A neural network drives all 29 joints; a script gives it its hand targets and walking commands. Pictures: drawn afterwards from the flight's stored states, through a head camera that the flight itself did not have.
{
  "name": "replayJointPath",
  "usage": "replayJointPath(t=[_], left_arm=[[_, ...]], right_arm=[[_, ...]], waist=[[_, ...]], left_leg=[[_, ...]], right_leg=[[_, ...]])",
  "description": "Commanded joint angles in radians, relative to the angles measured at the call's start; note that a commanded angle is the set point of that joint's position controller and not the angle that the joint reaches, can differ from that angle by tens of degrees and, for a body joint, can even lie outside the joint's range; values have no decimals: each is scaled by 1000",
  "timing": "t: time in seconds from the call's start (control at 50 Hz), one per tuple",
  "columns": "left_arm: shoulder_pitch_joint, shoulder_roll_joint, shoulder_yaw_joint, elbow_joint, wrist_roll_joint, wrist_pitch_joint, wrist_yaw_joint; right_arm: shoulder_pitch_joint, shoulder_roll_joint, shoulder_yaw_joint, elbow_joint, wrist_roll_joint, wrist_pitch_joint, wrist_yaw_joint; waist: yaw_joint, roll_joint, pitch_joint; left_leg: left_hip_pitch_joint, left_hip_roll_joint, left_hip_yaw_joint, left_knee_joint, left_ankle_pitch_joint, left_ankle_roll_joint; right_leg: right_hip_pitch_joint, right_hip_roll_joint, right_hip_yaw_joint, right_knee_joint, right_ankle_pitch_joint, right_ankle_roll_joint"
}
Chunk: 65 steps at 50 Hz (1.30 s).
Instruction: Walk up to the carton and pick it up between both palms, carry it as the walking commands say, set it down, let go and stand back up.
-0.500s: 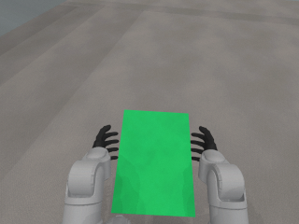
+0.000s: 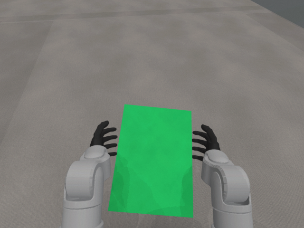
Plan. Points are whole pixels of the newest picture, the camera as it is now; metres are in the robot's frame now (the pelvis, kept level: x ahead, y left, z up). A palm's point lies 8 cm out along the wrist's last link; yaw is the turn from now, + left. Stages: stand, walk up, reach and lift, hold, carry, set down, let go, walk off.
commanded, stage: carry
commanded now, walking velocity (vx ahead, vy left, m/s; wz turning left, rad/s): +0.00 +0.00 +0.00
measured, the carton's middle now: (152, 160) +0.31 +0.01 +0.00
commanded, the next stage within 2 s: none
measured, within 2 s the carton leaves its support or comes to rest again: neither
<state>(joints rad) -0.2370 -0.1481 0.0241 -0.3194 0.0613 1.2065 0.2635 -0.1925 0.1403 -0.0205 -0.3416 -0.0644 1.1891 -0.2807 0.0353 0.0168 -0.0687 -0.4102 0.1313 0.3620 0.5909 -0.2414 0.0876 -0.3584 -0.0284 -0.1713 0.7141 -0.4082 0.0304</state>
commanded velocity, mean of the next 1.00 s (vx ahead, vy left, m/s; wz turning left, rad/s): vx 0.00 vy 0.00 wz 0.00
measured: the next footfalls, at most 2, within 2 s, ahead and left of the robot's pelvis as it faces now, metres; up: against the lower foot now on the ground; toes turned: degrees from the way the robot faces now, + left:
right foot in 0.02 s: +0.00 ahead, -0.09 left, +0.00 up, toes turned -5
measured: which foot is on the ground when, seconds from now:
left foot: down 0.00-1.00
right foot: up 0.00-0.00, down 0.02-1.00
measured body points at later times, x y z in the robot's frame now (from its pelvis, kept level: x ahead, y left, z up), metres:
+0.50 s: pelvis -0.06 +0.04 +0.00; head -0.09 +0.06 +0.45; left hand +0.22 +0.18 +0.09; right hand +0.21 -0.10 +0.09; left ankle +0.03 +0.12 -0.73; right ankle -0.04 -0.08 -0.73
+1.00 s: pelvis -0.07 +0.02 +0.00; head -0.10 +0.03 +0.45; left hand +0.22 +0.15 +0.09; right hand +0.20 -0.12 +0.10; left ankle +0.03 +0.12 -0.73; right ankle -0.04 -0.08 -0.73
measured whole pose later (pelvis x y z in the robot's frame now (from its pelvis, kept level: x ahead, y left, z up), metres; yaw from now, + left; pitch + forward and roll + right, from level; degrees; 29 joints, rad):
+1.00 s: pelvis -0.07 +0.02 +0.00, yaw -2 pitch +2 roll -1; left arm -0.22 -0.14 0.01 -0.25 0.09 1.24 0.26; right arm -0.19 0.14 -0.03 -0.30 -0.08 1.26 -0.26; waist 0.00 0.01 -0.11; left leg -0.42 0.12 0.22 0.50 -0.11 0.04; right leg -0.34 -0.03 -0.16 0.52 -0.22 -0.03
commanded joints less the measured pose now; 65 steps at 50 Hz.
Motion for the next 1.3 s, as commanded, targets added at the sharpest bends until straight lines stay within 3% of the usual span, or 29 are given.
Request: replayJointPath(t=[0.0,0.02,0.04,0.1,0.16,0.2,0.24,0.28,0.3,0.4,0.42,0.44,0.56,0.62,0.64,0.72,0.78,0.8,0.84,0.94,1.02,1.04,1.08,1.12,1.18,1.2,1.22,1.24,1.28], left_arm=[[-329,-1011,-482,-72,-310,-29,-214],[-297,-979,-458,-78,-283,-45,-214],[-304,-1007,-452,-38,-267,-57,-213],[-364,-1079,-482,-42,-281,-53,-225],[-363,-1058,-454,-83,-268,-53,-207],[-330,-1017,-453,-96,-245,-58,-197],[-323,-1014,-455,-99,-242,-48,-192],[-358,-1019,-466,-95,-254,-46,-196],[-455,-1050,-525,-180,-294,-49,-203],[-463,-1102,-534,-82,-344,-23,-233],[-482,-1095,-558,-111,-360,-25,-239],[-456,-1096,-559,-98,-365,-21,-241],[-401,-1075,-543,-109,-357,-32,-230],[-440,-1082,-551,-109,-357,-15,-224],[-434,-1063,-554,-151,-364,-24,-225],[-428,-1069,-550,-142,-353,-22,-225],[-373,-1062,-508,-75,-319,-14,-220],[-415,-1053,-511,-120,-320,-13,-220],[-408,-1088,-518,-97,-333,-17,-221],[-403,-1093,-523,-85,-324,-16,-222],[-446,-1091,-512,-123,-322,-24,-220],[-387,-1067,-506,-121,-318,-22,-225],[-417,-1091,-480,-97,-310,-20,-223],[-427,-1105,-533,-120,-338,-17,-233],[-339,-1055,-467,-34,-293,-4,-233],[-386,-1099,-507,-81,-320,-10,-232],[-419,-1075,-515,-96,-322,-18,-235],[-421,-1093,-532,-92,-339,-17,-238],[-424,-1083,-529,-100,-335,-17,-238]], right_arm=[[-281,974,456,-78,267,-24,207],[-352,983,482,-114,291,-33,214],[-410,978,525,-155,309,-30,228],[-507,1004,535,-196,339,-35,246],[-429,1041,521,-145,350,-19,249],[-421,1007,515,-137,353,-20,257],[-387,1005,511,-121,352,-13,263],[-425,1005,507,-131,354,-12,267],[-411,1023,489,-131,339,-19,272],[-454,1004,451,-140,287,-14,246],[-422,1012,450,-144,282,-19,245],[-413,1000,442,-143,274,-18,244],[-420,1015,470,-156,298,-17,243],[-361,1006,452,-101,274,6,242],[-391,1006,471,-153,290,-5,239],[-398,1012,472,-137,303,3,255],[-480,1011,498,-181,327,-2,249],[-463,1021,498,-141,322,10,253],[-494,1038,514,-194,334,0,249],[-459,1030,494,-143,324,3,255],[-475,1065,506,-120,328,5,260],[-421,1044,515,-127,322,8,258],[-511,1061,531,-165,345,7,258],[-466,1048,514,-172,315,2,253],[-462,1025,508,-119,304,21,247],[-452,1049,510,-140,314,15,257],[-395,1044,481,-98,286,7,252],[-404,1050,484,-105,293,7,253],[-390,1050,473,-88,287,10,257]], waist=[[-23,-30,-372],[-11,-149,-412],[-10,-305,-349],[-24,-94,-294],[-39,-52,-323],[-27,57,-395],[-25,85,-354],[-21,39,-313],[-27,86,-295],[-30,4,-281],[-31,76,-245],[-27,58,-279],[-31,-16,-333],[-40,20,-276],[-36,6,-324],[-32,29,-281],[-28,-32,-338],[-33,-17,-316],[-33,-53,-324],[-35,67,-332],[-44,-66,-331],[-42,-35,-364],[-39,-69,-349],[-43,0,-356],[-40,-67,-319],[-40,4,-327],[-42,-46,-342],[-42,-3,-374],[-43,4,-298]], left_leg=[[217,153,-229,10,403,-55],[26,111,-225,92,159,-99],[-121,13,-170,125,-135,-127],[-141,13,-223,152,-170,-130],[154,14,-195,-104,197,-124],[272,108,-268,-71,459,-119],[190,141,-375,-169,183,-81],[144,156,-388,-253,-64,-64],[148,148,-372,-295,-133,-66],[129,122,-356,-309,-237,-60],[100,104,-328,-295,-276,-68],[106,111,-336,-316,-313,-65],[187,92,-287,-238,-189,-88],[166,86,-311,-267,-192,-94],[194,102,-314,-248,-126,-76],[118,121,-340,-329,-332,-80],[176,106,-323,-239,-100,-74],[136,78,-310,-242,-175,-95],[152,81,-305,-188,-64,-80],[182,64,-279,-169,-34,-82],[184,68,-276,-122,125,-82],[203,65,-248,-91,190,-85],[188,46,-235,-92,149,-88],[190,58,-239,-77,213,-81],[153,44,-233,-69,113,-82],[188,52,-231,-65,158,-79],[159,43,-236,-79,160,-88],[170,54,-242,-82,184,-88],[191,51,-240,-103,119,-91]], right_leg=[[255,-108,100,-387,223,-35],[442,-230,252,-315,611,-72],[392,-339,372,-265,780,-154],[371,-294,200,-259,822,-137],[167,-196,118,-207,446,-64],[107,-113,91,-144,210,-26],[113,-76,80,-150,-5,-8],[80,-72,83,-151,12,-12],[86,-65,62,-152,45,-5],[61,-58,60,-209,44,-20],[55,-62,68,-222,34,-20],[65,-61,59,-225,39,-22],[48,-97,105,-295,45,-34],[-10,-78,99,-275,6,-30],[47,-86,86,-261,111,-22],[23,-54,65,-229,42,-16],[74,-89,104,-267,157,-46],[20,-97,135,-307,-2,-53],[51,-116,144,-324,83,-53],[34,-104,130,-309,87,-62],[54,-115,111,-293,154,-66],[72,-140,126,-298,252,-68],[63,-150,157,-316,218,-75],[93,-137,127,-299,300,-80],[73,-150,174,-348,209,-74],[66,-146,161,-320,263,-84],[115,-155,159,-308,294,-92],[148,-136,126,-279,326,-85],[20,-130,141,-324,156,-72]])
